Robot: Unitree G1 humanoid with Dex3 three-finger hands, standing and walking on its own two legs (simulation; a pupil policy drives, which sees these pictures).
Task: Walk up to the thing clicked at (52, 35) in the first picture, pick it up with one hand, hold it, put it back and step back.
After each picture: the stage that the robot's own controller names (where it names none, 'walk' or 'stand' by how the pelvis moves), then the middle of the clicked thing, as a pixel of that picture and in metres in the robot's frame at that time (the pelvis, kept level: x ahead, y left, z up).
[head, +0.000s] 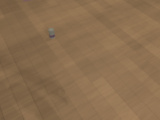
stand; (51, 33) +1.47 +0.31 -0.72
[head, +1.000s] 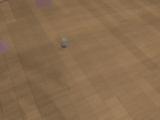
walk; (64, 43) +1.35 +0.10 -0.70
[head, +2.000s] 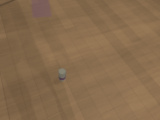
walk; (62, 74) +0.82 +0.10 -0.71
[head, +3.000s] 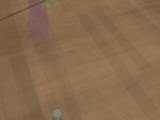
walk; (57, 115) +0.46 +0.12 -0.71
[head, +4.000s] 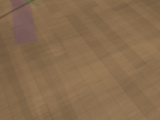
stand; out of the picture +0.34 +0.15 -0.71
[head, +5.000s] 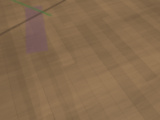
stand; out of the picture +0.31 +0.15 -0.72
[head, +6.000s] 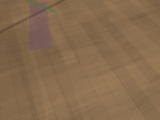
stand; out of the picture +0.29 +0.13 -0.72
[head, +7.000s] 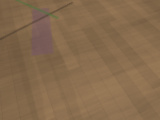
stand; out of the picture +0.28 +0.13 -0.72
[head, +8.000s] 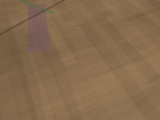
stand; out of the picture +0.28 +0.15 -0.72
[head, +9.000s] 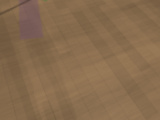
stand; out of the picture +0.33 +0.12 -0.72
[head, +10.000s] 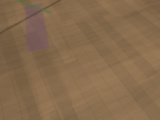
stand; out of the picture +0.32 +0.12 -0.72
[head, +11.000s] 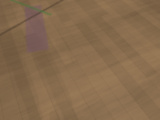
stand; out of the picture +0.33 +0.13 -0.73
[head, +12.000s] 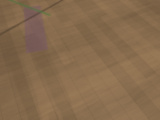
stand; out of the picture +0.33 +0.13 -0.73
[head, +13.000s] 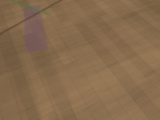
stand; out of the picture +0.33 +0.13 -0.73
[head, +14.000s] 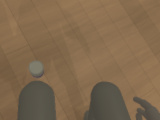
go down; (36, 69) +0.40 +0.16 -0.37
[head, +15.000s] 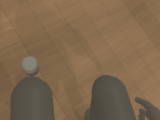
go down; (30, 66) +0.41 +0.18 -0.30
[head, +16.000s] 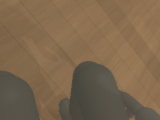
close in; out of the picture +0.39 +0.22 -0.22
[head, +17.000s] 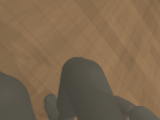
close; out of the picture +0.40 +0.23 -0.22
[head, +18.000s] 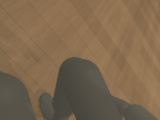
lift; out of the picture +0.39 +0.22 -0.23
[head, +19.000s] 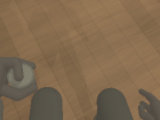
lift; (23, 81) +0.31 +0.19 -0.04
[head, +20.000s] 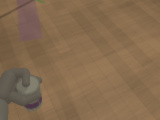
hold; (30, 94) +0.31 +0.17 -0.01
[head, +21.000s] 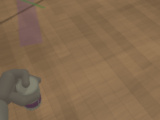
hold; (30, 94) +0.31 +0.18 +0.00
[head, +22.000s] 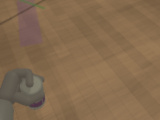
hold; (34, 93) +0.31 +0.16 +0.00
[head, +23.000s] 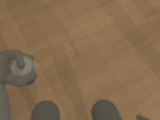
crouch; (25, 72) +0.37 +0.18 -0.07
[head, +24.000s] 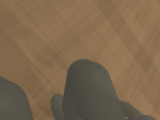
lower; out of the picture +0.41 +0.23 -0.23
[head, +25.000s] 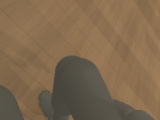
lower; out of the picture +0.43 +0.26 -0.23
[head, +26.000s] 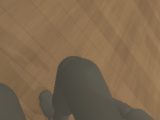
lower; out of the picture +0.43 +0.26 -0.23
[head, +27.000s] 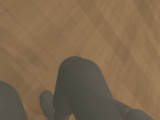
lower; out of the picture +0.43 +0.26 -0.23
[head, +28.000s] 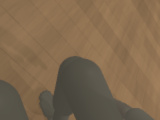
loosen; out of the picture +0.42 +0.26 -0.23
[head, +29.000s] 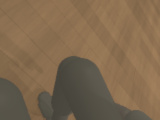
withdraw; out of the picture +0.41 +0.23 -0.24
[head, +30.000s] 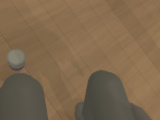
stand; (16, 60) +0.42 +0.20 -0.28
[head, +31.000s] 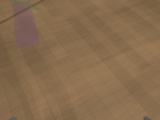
stand; out of the picture +0.36 +0.11 -0.65
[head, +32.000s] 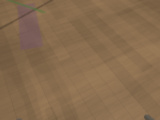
stand; out of the picture +0.37 +0.13 -0.67
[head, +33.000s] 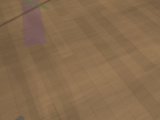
stand; out of the picture +0.37 +0.13 -0.67
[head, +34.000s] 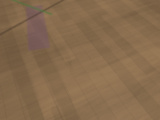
walk; out of the picture +0.39 +0.12 -0.72
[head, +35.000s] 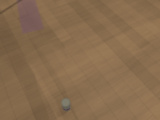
walk; (66, 104) +0.48 +0.13 -0.70
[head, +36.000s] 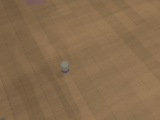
walk; (65, 67) +0.75 +0.10 -0.69
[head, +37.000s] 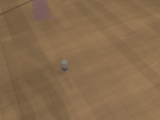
stand; (64, 65) +1.02 +0.15 -0.70
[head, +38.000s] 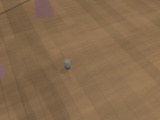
stand; (67, 64) +1.00 +0.12 -0.73
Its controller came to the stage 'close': yes
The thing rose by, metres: 0.71
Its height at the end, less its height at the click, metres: +0.00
